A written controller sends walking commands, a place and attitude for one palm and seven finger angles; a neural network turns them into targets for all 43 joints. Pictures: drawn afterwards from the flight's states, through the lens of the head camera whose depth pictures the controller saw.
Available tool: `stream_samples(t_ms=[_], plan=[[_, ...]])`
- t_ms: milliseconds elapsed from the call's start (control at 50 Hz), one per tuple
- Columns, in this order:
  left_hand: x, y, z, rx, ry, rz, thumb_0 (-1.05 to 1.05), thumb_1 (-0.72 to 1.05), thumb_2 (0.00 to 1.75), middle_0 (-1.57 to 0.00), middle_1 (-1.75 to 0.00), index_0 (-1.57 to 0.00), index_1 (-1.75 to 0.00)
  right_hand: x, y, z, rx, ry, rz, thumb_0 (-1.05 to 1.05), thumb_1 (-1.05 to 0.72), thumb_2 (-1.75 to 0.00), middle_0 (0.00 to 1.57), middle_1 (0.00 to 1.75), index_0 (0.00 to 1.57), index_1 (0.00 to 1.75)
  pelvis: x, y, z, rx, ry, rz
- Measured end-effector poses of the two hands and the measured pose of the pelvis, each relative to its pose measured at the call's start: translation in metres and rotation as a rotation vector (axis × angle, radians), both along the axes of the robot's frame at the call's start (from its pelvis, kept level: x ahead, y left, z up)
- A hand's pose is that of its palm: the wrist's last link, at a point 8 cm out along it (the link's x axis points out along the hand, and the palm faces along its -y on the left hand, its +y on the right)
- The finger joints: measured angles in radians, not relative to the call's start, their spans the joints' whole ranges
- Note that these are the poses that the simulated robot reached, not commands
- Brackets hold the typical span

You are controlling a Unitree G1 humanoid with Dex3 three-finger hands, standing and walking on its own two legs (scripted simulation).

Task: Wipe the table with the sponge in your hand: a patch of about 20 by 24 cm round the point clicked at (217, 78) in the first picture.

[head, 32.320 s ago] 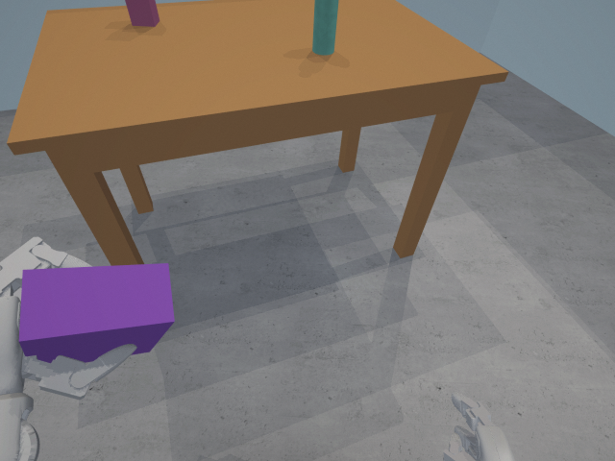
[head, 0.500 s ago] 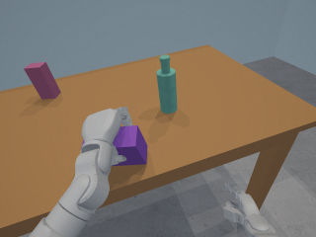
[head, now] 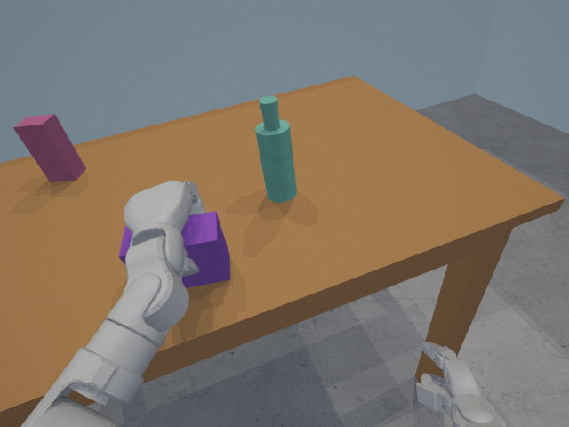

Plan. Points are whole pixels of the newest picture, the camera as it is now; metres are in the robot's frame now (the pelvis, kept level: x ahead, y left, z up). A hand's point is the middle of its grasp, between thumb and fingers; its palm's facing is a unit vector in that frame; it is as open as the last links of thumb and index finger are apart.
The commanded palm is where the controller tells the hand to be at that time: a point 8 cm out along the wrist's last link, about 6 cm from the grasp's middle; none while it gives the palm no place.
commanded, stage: wipe forward along the third lane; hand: left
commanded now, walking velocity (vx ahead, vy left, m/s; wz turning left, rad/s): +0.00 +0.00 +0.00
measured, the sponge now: (184, 261) +0.34 +0.20 +0.09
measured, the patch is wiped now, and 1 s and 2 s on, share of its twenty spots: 0.85 0.95 1.00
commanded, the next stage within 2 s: wipe back along the third lane in 1.18 s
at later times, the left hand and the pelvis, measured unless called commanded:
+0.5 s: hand (171, 214) +0.38 +0.22 +0.15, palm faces +0.03 -0.08 -1.00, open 10.0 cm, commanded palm +0.35 +0.24 +0.19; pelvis +0.00 +0.00 -0.01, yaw -2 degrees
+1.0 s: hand (161, 200) +0.42 +0.25 +0.15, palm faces -0.03 -0.05 -1.00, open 10.0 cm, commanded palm +0.39 +0.27 +0.19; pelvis -0.01 +0.02 +0.00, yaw -2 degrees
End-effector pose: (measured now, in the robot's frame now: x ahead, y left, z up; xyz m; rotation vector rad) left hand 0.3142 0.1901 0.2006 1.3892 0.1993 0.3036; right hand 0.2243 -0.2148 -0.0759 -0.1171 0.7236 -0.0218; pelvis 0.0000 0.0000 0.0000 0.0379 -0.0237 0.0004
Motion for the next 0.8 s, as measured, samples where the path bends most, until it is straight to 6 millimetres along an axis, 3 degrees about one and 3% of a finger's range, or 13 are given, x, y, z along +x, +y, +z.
stream_samples(t_ms=[340, 520, 800], plan=[[0.027, 0.01, 0.001, 0.05, 0.056, 0.024, 0.02, -0.61, 1.08, -0.81, -1.32, -0.85, -1.36, -0.014, -0.019, -0.007, -0.025, -0.014, -0.055, 0.01, -0.91, -0.89, 0.2, 0.3, 0.2, 0.3, 0.0, -0.005, -0.003, 0.005, 0.027, -0.04], [0.045, 0.024, 0.004, 0.069, 0.075, 0.04, 0.01, -0.61, 1.07, -0.81, -1.31, -0.84, -1.38, -0.031, -0.029, -0.014, -0.058, 0.027, -0.094, 0.01, -0.91, -0.89, 0.2, 0.3, 0.2, 0.3, -0.002, -0.003, -0.005, -0.001, 0.052, -0.037], [0.06, 0.033, 0.003, 0.079, 0.098, 0.015, 0.01, -0.61, 1.08, -0.81, -1.32, -0.83, -1.39, -0.063, -0.019, -0.028, -0.06, 0.122, -0.12, 0.01, -0.91, -0.89, 0.2, 0.3, 0.2, 0.3, -0.006, 0.01, -0.003, -0.009, 0.077, -0.033]])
